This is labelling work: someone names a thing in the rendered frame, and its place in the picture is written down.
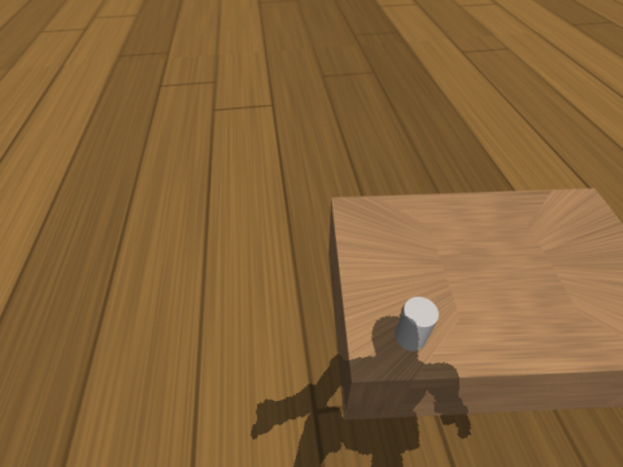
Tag can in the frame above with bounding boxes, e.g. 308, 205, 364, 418
395, 297, 439, 351

